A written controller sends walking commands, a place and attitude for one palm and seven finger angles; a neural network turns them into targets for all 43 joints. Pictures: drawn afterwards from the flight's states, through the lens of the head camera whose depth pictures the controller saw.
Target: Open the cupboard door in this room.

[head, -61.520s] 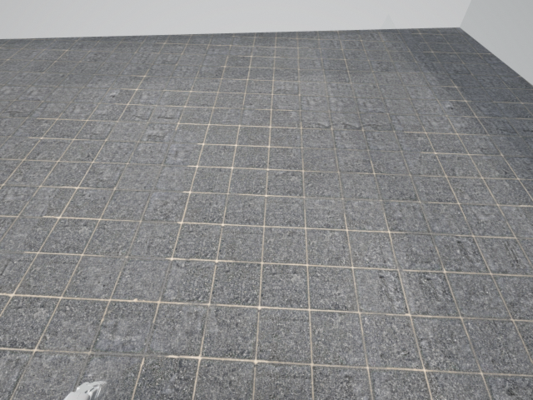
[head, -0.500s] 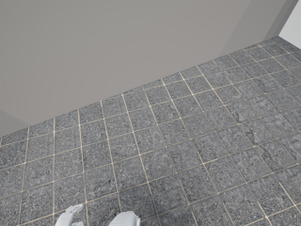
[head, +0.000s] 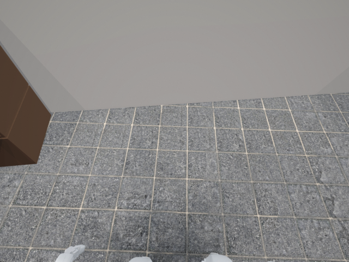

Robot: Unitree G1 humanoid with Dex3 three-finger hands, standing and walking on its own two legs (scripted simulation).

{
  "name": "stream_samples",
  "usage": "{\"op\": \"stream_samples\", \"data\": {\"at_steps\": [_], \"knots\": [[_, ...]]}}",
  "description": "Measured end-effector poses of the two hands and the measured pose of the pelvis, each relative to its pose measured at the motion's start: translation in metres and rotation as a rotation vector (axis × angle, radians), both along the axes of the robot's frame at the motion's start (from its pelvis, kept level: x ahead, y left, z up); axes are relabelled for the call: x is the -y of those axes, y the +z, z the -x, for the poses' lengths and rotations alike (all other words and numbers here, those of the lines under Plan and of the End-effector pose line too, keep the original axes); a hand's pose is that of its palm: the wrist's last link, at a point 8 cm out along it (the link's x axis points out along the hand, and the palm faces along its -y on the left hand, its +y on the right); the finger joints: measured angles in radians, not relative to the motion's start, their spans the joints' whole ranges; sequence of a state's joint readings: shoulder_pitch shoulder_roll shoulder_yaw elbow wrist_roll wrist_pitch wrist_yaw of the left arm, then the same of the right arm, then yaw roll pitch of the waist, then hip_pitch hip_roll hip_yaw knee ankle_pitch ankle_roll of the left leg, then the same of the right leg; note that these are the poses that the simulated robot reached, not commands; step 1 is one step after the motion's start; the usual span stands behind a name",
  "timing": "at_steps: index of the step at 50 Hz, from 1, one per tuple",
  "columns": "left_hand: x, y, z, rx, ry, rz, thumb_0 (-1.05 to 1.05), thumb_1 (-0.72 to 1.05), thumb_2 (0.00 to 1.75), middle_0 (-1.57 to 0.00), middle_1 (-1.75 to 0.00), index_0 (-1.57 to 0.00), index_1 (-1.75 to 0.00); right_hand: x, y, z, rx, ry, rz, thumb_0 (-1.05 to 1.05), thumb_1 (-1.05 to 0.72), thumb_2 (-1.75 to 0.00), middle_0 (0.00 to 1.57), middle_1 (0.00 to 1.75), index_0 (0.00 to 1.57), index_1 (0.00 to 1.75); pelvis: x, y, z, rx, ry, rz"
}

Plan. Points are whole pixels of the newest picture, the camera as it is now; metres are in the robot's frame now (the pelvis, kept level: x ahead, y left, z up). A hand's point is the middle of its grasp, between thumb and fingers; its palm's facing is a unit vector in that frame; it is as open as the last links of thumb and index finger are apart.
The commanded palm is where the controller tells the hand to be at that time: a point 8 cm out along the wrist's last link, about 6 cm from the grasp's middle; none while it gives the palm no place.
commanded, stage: turn to face it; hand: left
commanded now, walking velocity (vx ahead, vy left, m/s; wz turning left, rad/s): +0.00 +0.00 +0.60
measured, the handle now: out of the picture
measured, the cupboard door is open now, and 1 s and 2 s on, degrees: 46 46 46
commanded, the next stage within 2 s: take the last steps up to it in 1.34 s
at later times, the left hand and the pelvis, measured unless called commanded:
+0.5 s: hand out of the picture +0.00 +0.21 -0.18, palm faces +0.34 -0.91 -0.24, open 7.3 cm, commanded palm none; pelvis +0.01 -0.01 -0.01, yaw +19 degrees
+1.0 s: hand out of the picture -0.01 +0.15 -0.16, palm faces +0.59 -0.77 -0.23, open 7.3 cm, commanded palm none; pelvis +0.04 -0.05 +0.01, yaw +38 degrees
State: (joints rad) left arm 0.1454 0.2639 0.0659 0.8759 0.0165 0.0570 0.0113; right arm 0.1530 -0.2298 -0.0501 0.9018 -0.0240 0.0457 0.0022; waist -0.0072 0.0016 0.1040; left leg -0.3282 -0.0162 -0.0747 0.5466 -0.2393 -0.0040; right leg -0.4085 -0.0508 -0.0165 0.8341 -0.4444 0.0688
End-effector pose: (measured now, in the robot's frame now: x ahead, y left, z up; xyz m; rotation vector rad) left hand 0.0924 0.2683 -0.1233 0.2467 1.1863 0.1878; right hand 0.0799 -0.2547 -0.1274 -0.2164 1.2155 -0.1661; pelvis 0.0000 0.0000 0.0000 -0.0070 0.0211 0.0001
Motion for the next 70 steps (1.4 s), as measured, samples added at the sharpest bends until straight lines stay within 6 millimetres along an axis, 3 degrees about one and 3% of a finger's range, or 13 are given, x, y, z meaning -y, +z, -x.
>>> {"op": "stream_samples", "data": {"at_steps": [5, 10, 16, 23, 33, 38, 43, 47, 51, 56, 59, 64, 70], "knots": [[0.019, 0.006, 0.005, 0.070, 0.040, -0.032, 0.00, 0.91, 0.90, -0.19, -0.30, -0.20, -0.30, 0.019, -0.016, -0.010, -0.026, 0.031, -0.028, 0.00, -0.91, -0.90, 0.20, 0.30, 0.21, 0.30, 0.021, -0.008, -0.002, 0.006, 0.074, -0.015], [0.037, 0.009, 0.030, 0.040, 0.114, -0.001, 0.00, 0.91, 0.90, -0.20, -0.30, -0.21, -0.30, 0.024, -0.007, -0.032, -0.040, 0.089, -0.027, 0.01, -0.91, -0.90, 0.20, 0.30, 0.20, 0.30, 0.026, 0.002, -0.007, 0.017, 0.149, -0.030], [0.045, -0.006, 0.067, -0.012, 0.212, 0.065, 0.00, 0.91, 0.90, -0.20, -0.30, -0.21, -0.30, 0.003, 0.005, -0.073, -0.011, 0.205, -0.016, 0.01, -0.91, -0.90, 0.19, 0.30, 0.20, 0.30, 0.023, 0.003, -0.012, 0.011, 0.231, -0.043], [0.022, -0.033, 0.112, -0.100, 0.347, 0.084, 0.00, 0.91, 0.90, -0.20, -0.30, -0.21, -0.30, -0.033, 0.007, -0.113, 0.076, 0.347, 0.022, 0.00, -0.91, -0.90, 0.19, 0.30, 0.20, 0.30, 0.010, -0.011, -0.011, 0.002, 0.318, -0.019], [0.013, 0.000, 0.100, -0.001, 0.430, 0.012, 0.01, 0.91, 0.90, -0.19, -0.30, -0.20, -0.30, -0.030, 0.004, -0.112, -0.008, 0.420, 0.003, 0.00, -0.91, -0.90, 0.20, 0.30, 0.21, 0.30, 0.026, 0.003, -0.020, -0.003, 0.424, 0.002], [0.029, 0.006, 0.091, 0.065, 0.460, -0.043, 0.00, 0.91, 0.90, -0.19, -0.30, -0.20, -0.30, -0.013, -0.015, -0.125, -0.046, 0.442, -0.022, 0.00, -0.91, -0.90, 0.20, 0.30, 0.21, 0.30, 0.046, -0.006, -0.031, -0.008, 0.489, -0.015], [0.056, 0.012, 0.106, 0.047, 0.526, -0.026, 0.00, 0.91, 0.90, -0.20, -0.30, -0.21, -0.30, -0.010, -0.012, -0.147, -0.069, 0.496, -0.019, 0.01, -0.91, -0.90, 0.20, 0.30, 0.20, 0.30, 0.052, 0.001, -0.037, 0.005, 0.567, -0.030], [0.076, 0.007, 0.122, 0.015, 0.586, 0.023, 0.00, 0.91, 0.90, -0.20, -0.30, -0.21, -0.30, -0.024, -0.002, -0.167, -0.061, 0.556, -0.013, 0.01, -0.91, -0.90, 0.19, 0.30, 0.20, 0.30, 0.051, 0.006, -0.043, 0.000, 0.621, -0.046], [0.090, -0.007, 0.148, -0.018, 0.660, 0.075, 0.00, 0.91, 0.90, -0.20, -0.30, -0.21, -0.30, -0.054, 0.003, -0.189, -0.032, 0.644, -0.004, 0.01, -0.91, -0.90, 0.19, 0.30, 0.20, 0.30, 0.045, 0.004, -0.043, -0.003, 0.672, -0.044], [0.092, -0.033, 0.190, -0.091, 0.758, 0.123, 0.00, 0.91, 0.90, -0.20, -0.30, -0.21, -0.30, -0.100, 0.002, -0.211, 0.061, 0.752, 0.005, 0.00, -0.91, -0.90, 0.19, 0.30, 0.20, 0.30, 0.031, -0.012, -0.039, -0.006, 0.723, -0.022], [0.088, -0.032, 0.203, -0.131, 0.800, 0.119, 0.01, 0.91, 0.90, -0.20, -0.30, -0.21, -0.30, -0.114, 0.008, -0.212, 0.079, 0.791, 0.008, 0.00, -0.91, -0.90, 0.19, 0.30, 0.20, 0.30, 0.030, -0.008, -0.039, -0.005, 0.744, -0.017], [0.080, -0.015, 0.200, -0.101, 0.835, 0.086, 0.01, 0.91, 0.90, -0.19, -0.30, -0.20, -0.30, -0.121, 0.008, -0.207, 0.047, 0.823, -0.005, 0.00, -0.91, -0.90, 0.20, 0.30, 0.20, 0.30, 0.031, 0.002, -0.044, -0.003, 0.774, -0.006], [0.081, -0.002, 0.175, -0.041, 0.837, 0.036, 0.00, 0.91, 0.90, -0.19, -0.30, -0.20, -0.30, -0.108, -0.006, -0.204, -0.022, 0.820, -0.040, 0.00, -0.91, -0.90, 0.20, 0.30, 0.21, 0.30, 0.042, 0.002, -0.060, 0.002, 0.805, -0.013]]}}
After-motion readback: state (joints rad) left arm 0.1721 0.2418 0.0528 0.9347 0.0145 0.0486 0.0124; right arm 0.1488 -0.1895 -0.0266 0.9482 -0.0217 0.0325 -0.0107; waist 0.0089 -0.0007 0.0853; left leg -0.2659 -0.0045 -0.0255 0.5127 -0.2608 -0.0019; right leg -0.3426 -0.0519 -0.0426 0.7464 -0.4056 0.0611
